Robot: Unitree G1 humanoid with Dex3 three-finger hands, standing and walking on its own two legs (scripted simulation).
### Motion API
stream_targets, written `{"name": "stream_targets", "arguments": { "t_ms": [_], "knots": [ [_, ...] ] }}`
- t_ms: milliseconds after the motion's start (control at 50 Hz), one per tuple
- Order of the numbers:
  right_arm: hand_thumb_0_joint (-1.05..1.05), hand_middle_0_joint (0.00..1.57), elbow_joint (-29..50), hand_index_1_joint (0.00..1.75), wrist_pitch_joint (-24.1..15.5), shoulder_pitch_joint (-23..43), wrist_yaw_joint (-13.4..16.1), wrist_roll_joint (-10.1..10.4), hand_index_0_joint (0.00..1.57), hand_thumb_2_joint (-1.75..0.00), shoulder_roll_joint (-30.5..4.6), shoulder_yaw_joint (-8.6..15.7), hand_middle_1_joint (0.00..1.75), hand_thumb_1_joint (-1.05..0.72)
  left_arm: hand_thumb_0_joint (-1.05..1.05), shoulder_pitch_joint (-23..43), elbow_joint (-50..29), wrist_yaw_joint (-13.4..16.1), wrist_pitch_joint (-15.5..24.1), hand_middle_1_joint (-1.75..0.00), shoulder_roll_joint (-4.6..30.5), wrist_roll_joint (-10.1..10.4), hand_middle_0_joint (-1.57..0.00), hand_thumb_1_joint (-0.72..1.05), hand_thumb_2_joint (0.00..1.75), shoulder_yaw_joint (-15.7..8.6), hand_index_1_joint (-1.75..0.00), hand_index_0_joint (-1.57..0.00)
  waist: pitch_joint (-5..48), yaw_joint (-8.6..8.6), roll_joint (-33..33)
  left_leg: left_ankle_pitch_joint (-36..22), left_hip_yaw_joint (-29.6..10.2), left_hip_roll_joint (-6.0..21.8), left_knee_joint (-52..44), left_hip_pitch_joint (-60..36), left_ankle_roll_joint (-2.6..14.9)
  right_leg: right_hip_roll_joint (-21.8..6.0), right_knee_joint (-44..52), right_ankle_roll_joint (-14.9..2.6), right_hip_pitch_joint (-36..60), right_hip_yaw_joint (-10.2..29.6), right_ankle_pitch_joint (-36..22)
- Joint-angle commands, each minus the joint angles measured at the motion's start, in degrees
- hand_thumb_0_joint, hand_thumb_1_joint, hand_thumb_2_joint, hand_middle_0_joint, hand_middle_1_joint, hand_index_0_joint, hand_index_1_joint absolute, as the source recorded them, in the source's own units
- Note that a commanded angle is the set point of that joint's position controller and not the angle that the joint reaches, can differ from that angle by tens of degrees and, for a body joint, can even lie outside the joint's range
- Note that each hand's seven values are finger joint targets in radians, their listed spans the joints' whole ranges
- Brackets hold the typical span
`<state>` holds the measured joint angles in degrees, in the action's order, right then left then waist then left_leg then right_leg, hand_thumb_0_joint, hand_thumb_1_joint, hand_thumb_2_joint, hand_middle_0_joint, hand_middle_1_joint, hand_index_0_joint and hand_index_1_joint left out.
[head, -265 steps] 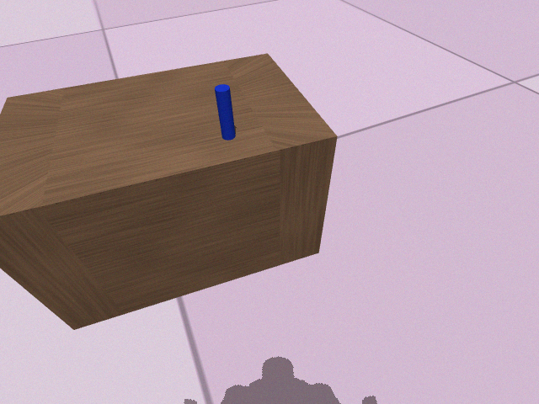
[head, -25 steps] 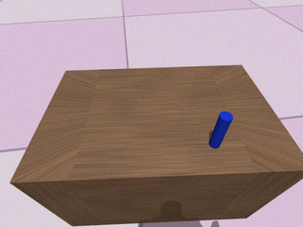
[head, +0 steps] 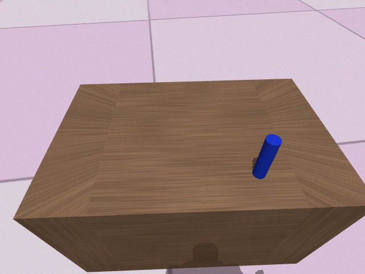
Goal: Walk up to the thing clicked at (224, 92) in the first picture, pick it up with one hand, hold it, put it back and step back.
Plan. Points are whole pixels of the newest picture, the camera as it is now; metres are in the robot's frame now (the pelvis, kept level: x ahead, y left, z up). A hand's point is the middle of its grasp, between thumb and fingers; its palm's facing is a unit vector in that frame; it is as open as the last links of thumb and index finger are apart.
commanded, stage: stand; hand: right
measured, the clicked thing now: (265, 158) +0.45 -0.23 -0.05
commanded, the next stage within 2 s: rise first in 0.70 s
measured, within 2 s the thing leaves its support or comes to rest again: neither
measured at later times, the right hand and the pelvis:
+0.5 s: hand out of the picture +0.07 -0.25 -0.16, palm faces -0.01 +0.94 -0.34, open 7.4 cm; pelvis +0.00 +0.00 +0.00, yaw +0 degrees
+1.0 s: hand (293, 273) +0.17 -0.24 -0.13, palm faces +0.14 +0.94 -0.31, open 10.0 cm; pelvis -0.01 +0.00 -0.01, yaw +0 degrees
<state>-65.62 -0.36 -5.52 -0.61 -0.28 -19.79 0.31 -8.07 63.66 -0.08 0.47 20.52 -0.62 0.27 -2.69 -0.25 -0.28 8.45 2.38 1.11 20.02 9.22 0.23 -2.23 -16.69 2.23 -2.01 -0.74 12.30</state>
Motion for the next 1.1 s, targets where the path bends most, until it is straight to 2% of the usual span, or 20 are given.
{"name": "stream_targets", "arguments": {
  "t_ms": [0,200,240,340,480,660,720,760,780,800,820,840,860,880,900,920,940,980,1020,1080],
  "knots": [
    [0.00,0.20,3.47,0.30,-1.23,2.58,0.75,-0.14,0.20,-0.90,-12.57,2.43,0.30,-0.90,0.00,1.37,-3.42,0.73,1.06,-0.30,11.66,-0.31,-0.20,0.90,0.90,-2.45,-0.30,-0.20,3.53,-0.05,0.31,-6.59,-6.26,6.76,-3.07,-3.85,1.11,-6.08,3.47,-2.65,-3.98,3.62,-4.88],
    [0.00,0.20,3.59,0.30,-1.25,2.77,0.68,-0.23,0.20,-0.90,-13.08,2.66,0.30,-0.90,0.00,1.25,-3.74,0.57,1.06,-0.30,11.75,-0.44,-0.20,0.90,0.90,-2.44,-0.30,-0.20,3.08,-0.08,0.51,-3.58,-6.72,6.59,-3.59,-3.61,1.19,-6.01,3.72,-2.78,-5.02,3.67,-2.90],
    [0.00,0.20,3.65,0.30,-1.25,2.67,0.63,-0.19,0.20,-0.90,-12.69,2.54,0.30,-0.90,0.00,1.46,-3.78,0.64,1.17,-0.30,11.84,-0.27,-0.20,0.90,0.90,-2.45,-0.30,-0.20,3.97,-0.15,0.12,-7.44,-6.73,6.94,-2.87,-4.41,1.32,-6.15,3.07,-2.66,-4.36,3.64,-5.02],
    [0.00,0.20,3.63,0.30,-1.29,2.72,0.67,-0.22,0.20,-0.90,-12.69,2.50,0.30,-0.90,0.00,1.09,-3.70,0.52,1.01,-0.30,11.70,-0.33,-0.20,0.90,0.90,-2.43,-0.30,-0.20,3.56,0.00,0.57,-4.61,-6.79,6.70,-3.50,-3.89,1.24,-6.05,3.01,-2.87,-4.51,3.63,-3.69],
    [0.00,0.20,3.66,0.30,-1.33,2.25,0.77,-0.18,0.20,-0.90,-12.76,2.50,0.30,-0.90,0.00,1.13,-3.93,0.69,1.15,-0.30,11.81,-0.22,-0.20,0.90,0.90,-2.50,-0.30,-0.20,4.96,-0.04,0.58,-9.96,-6.41,6.95,-2.21,-5.05,1.43,-6.32,2.64,-2.69,-3.34,3.65,-7.29],
    [0.00,0.20,3.64,0.30,-1.21,1.98,0.76,-0.15,0.20,-0.90,-12.68,2.31,0.30,-0.90,0.00,0.84,-3.49,0.62,0.94,-0.30,11.69,-0.36,-0.20,0.90,0.90,-2.49,-0.30,-0.20,2.93,-0.14,0.26,-5.29,-6.92,6.43,-3.35,-3.18,1.13,-6.16,3.03,-2.66,-4.19,3.48,-4.02],
    [0.00,0.20,3.81,0.30,-1.43,2.45,0.75,-0.09,0.20,-0.90,-12.79,2.42,0.30,-0.90,0.00,0.74,-3.69,0.73,1.20,-0.30,11.68,-0.19,-0.20,0.90,0.90,-2.41,-0.30,-0.20,4.73,0.04,-0.36,-12.77,-6.73,7.08,-1.78,-5.53,1.33,-6.27,2.13,-2.47,-3.55,3.18,-8.66],
    [0.00,0.20,3.79,0.30,-1.34,2.57,0.82,-0.10,0.20,-0.90,-12.82,2.43,0.30,-0.90,0.00,0.78,-3.77,0.81,1.17,-0.30,11.78,-0.14,-0.20,0.90,0.90,-2.40,-0.30,-0.20,4.78,0.04,-0.14,-12.94,-6.63,7.00,-1.54,-5.34,1.26,-6.26,2.23,-2.38,-3.27,3.08,-9.21],
    [0.00,0.12,3.80,0.22,-1.38,2.36,0.86,-0.15,0.12,-0.82,-12.69,2.44,0.22,-0.82,0.00,0.97,-3.95,0.78,1.22,-0.22,11.82,-0.20,-0.12,0.82,0.82,-2.39,-0.22,-0.12,5.43,-0.10,-0.10,-13.10,-6.31,6.92,-1.33,-5.66,1.17,-6.42,2.29,-2.40,-3.07,3.30,-9.88],
    [0.00,0.07,23.91,0.14,-5.61,22.47,1.45,3.97,0.06,-0.74,-2.33,0.48,0.14,-0.74,0.00,21.08,-24.05,1.15,7.64,-0.14,2.81,4.39,-0.04,0.74,0.74,-1.98,-0.14,-0.04,5.33,1.15,-2.96,-6.70,-0.99,0.48,2.57,1.68,-0.45,2.30,-4.96,-2.71,-12.52,-1.60,-7.42],
    [0.00,0.07,26.36,0.06,-7.82,19.16,2.57,5.99,0.06,-0.66,-5.81,1.64,0.06,-0.66,0.00,20.65,-24.34,2.36,8.49,-0.06,3.84,5.81,-0.02,0.66,0.66,-1.06,-0.06,-0.01,7.47,-1.60,0.53,-2.77,-0.47,0.31,0.77,-2.53,-0.58,1.69,-3.35,-2.65,-9.63,-1.36,-5.01],
    [0.00,0.07,16.85,0.05,-7.03,10.29,3.69,5.29,0.06,-0.58,-10.38,4.34,0.05,-0.58,0.00,15.34,-18.64,3.34,8.10,-0.03,8.36,5.75,-0.02,0.58,0.58,-3.65,-0.05,0.00,3.78,-1.88,2.64,0.01,-0.15,0.13,-0.31,-1.09,-0.66,1.89,-2.77,-3.00,-11.61,-1.63,-3.25],
    [0.00,0.07,14.23,0.04,-6.16,7.32,3.80,5.21,0.06,-0.50,-11.08,5.90,0.05,-0.50,0.00,10.40,-15.23,3.54,7.31,-0.03,9.88,5.74,-0.02,0.50,0.50,-5.89,-0.05,0.00,1.68,-0.53,2.96,0.44,0.40,0.27,0.81,1.55,-0.92,2.20,-3.93,-2.96,-12.32,-2.05,-2.42],
    [0.00,0.07,14.58,0.05,-6.05,6.93,4.22,5.21,0.06,-0.42,-12.08,7.95,0.05,-0.42,0.00,9.92,-17.77,4.04,6.99,-0.04,11.57,5.50,-0.02,0.42,0.42,-8.63,-0.05,-0.01,8.50,-0.12,3.56,-3.62,0.53,0.30,2.37,-0.36,-1.11,2.20,-5.26,-3.13,-11.08,-1.91,-5.60],
    [0.00,0.07,17.86,0.05,-6.65,6.49,4.91,5.07,0.06,-0.34,-13.29,9.02,0.05,-0.34,0.00,8.85,-18.22,4.70,6.97,-0.04,10.91,5.39,-0.02,0.34,0.34,-8.77,-0.04,-0.01,13.61,-0.18,2.17,-7.42,0.28,0.73,3.05,-2.74,-1.20,2.58,-5.94,-2.98,-9.38,-1.90,-9.03],
    [0.00,0.07,21.36,0.04,-7.13,8.13,5.12,4.76,0.06,-0.26,-12.44,8.95,0.04,-0.27,0.00,8.38,-16.77,4.88,7.04,-0.04,8.81,5.14,-0.03,0.28,0.26,-7.76,-0.05,-0.02,14.83,-0.71,0.00,-9.29,0.17,0.84,3.86,-3.00,-0.78,2.47,-6.27,-2.56,-9.06,-1.83,-10.85],
    [0.00,0.07,23.18,0.05,-6.93,4.70,5.15,4.45,0.06,-0.20,-11.40,9.06,0.05,-0.19,0.00,4.07,-15.04,4.80,6.80,-0.04,6.97,4.50,-0.03,0.25,0.23,-7.89,-0.04,-0.03,15.25,-1.14,-1.27,-10.63,0.12,0.50,4.07,-3.49,-0.31,2.40,-6.27,-2.23,-9.81,-1.67,-12.61],
    [0.00,0.07,22.53,0.05,-5.75,-5.06,4.87,3.03,0.06,-0.18,-10.93,12.38,0.05,-0.14,0.00,2.72,-15.09,4.40,6.22,-0.05,6.15,2.78,-0.03,0.17,0.19,-10.12,-0.04,-0.04,15.50,-1.55,-1.04,-12.65,0.28,-0.03,4.25,-4.47,-0.09,2.57,-5.95,-2.35,-10.65,-1.56,-14.15],
    [0.00,0.06,29.57,0.05,-5.53,-4.53,4.85,2.96,0.06,-0.16,-10.73,12.21,0.05,-0.02,0.00,0.95,-17.89,4.58,5.56,-0.05,5.15,2.61,-0.04,0.07,0.14,-10.17,-0.03,-0.06,17.25,-0.69,-1.89,-13.87,0.56,-0.31,3.51,-5.89,-0.13,2.60,-5.00,-2.14,-9.14,-1.73,-14.60],
    [0.00,0.06,33.01,0.05,-4.65,-3.54,4.39,3.39,0.06,-0.13,-6.88,9.64,0.05,0.12,0.00,1.51,-20.68,4.66,4.90,-0.05,3.26,2.97,-0.05,-0.09,0.11,-9.02,-0.04,-0.06,11.62,0.37,0.03,-10.06,1.15,-0.57,1.79,-3.09,-0.75,2.53,-4.03,-2.61,-10.34,-1.84,-10.68]
  ]
}}
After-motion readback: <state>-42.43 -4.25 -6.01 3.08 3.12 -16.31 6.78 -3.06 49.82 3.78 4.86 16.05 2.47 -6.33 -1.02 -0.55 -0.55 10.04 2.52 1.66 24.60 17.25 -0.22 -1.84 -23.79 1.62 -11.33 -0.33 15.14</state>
